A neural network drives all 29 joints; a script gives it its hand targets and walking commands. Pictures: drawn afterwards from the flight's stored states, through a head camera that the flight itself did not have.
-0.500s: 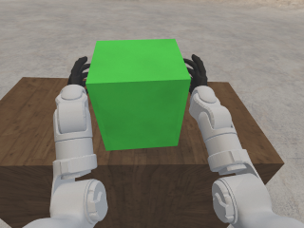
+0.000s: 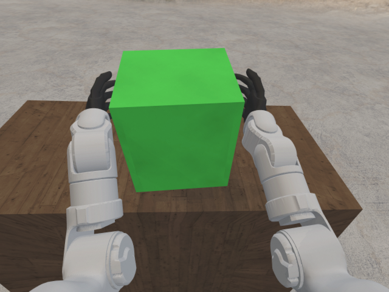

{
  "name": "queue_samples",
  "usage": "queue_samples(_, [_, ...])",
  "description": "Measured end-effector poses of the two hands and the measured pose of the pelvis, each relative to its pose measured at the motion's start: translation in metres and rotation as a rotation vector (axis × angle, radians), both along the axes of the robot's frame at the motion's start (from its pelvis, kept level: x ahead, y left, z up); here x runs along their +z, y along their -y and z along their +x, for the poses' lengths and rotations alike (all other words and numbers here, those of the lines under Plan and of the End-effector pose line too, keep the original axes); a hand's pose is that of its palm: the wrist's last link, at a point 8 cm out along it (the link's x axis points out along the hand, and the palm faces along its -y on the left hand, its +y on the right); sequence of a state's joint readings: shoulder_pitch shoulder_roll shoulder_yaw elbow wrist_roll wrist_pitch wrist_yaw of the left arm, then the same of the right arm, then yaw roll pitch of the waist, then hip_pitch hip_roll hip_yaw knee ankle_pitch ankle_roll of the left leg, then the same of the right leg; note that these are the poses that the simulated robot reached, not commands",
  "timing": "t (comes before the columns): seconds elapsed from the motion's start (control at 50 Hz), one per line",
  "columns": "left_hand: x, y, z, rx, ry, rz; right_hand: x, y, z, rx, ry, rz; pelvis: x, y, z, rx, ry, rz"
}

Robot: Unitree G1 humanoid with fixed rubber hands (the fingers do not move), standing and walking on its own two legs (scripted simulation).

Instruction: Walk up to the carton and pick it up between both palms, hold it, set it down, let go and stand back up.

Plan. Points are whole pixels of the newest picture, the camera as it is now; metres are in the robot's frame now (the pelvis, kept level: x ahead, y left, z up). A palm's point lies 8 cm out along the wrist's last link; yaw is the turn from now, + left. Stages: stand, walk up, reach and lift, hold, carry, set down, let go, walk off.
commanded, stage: hold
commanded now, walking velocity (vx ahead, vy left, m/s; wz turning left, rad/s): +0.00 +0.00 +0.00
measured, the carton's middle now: (178, 122) +0.39 +0.01 +0.19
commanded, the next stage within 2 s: none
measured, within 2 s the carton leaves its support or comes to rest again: neither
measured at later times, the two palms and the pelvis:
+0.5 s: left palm (99, 113) +0.36 +0.16 +0.24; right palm (254, 113) +0.36 -0.13 +0.23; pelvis +0.00 +0.00 +0.00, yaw -1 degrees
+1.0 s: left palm (102, 114) +0.36 +0.15 +0.23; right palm (256, 115) +0.36 -0.14 +0.23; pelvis +0.00 +0.00 +0.00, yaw -1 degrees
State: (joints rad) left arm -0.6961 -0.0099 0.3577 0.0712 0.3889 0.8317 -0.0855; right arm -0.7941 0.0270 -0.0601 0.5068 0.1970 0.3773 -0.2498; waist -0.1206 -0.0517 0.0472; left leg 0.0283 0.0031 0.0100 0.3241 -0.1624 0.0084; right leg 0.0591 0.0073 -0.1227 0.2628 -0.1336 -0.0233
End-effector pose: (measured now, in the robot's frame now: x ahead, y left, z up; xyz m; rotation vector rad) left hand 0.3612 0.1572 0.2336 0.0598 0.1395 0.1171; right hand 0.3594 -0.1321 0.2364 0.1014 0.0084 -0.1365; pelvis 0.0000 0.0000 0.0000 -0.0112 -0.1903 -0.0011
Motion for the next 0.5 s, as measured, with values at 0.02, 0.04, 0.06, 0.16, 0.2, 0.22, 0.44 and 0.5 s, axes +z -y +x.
queue_samples(0.02, [0.0007,0.0006,0.0001,-0.002,0.002,0.0,0.0004,0.0007,-0.0006,-0.003,0.002,0.0,-0.0001,-0.0002,0.0001,-0.001,0.003,0.0])
queue_samples(0.04, [0.0012,0.0013,0.0001,-0.003,0.002,0.001,0.0004,0.0013,-0.0012,-0.005,0.001,-0.001,-0.0001,-0.0003,0.0001,-0.002,0.005,0.001])
queue_samples(0.06, [0.0015,0.0018,0.0,-0.004,0.001,0.001,0.0,0.0018,-0.0017,-0.007,0.0,-0.003,-0.0001,-0.0005,0.0001,-0.003,0.007,0.001])
queue_samples(0.16, [-0.0003,0.0025,0.0001,-0.004,-0.015,0.003,-0.0048,0.0025,-0.0019,-0.008,-0.017,-0.004,-0.0002,-0.0011,-0.0006,-0.009,0.01,0.003])
queue_samples(0.2, [-0.0003,0.0021,-0.001,-0.002,-0.013,0.008,-0.0052,0.0021,-0.0021,-0.004,-0.013,0.0,-0.0003,-0.0015,-0.0011,-0.008,0.011,0.001])
queue_samples(0.22, [-0.0002,0.0019,-0.0015,-0.001,-0.01,0.01,-0.005,0.0019,-0.0023,-0.003,-0.011,0.0,-0.0004,-0.0016,-0.0013,-0.007,0.012,0.001])
queue_samples(0.44, [0.002,0.0019,-0.0042,0.0,0.01,0.001,-0.0005,0.0018,-0.0051,-0.004,0.01,-0.007,-0.0005,-0.0013,-0.0025,-0.006,0.012,0.001])
queue_samples(0.5, [0.0016,0.0021,-0.0029,0.003,-0.006,0.0,-0.0018,0.0018,-0.0037,-0.007,-0.006,-0.013,-0.0003,-0.0011,-0.003,-0.008,0.014,0.003])
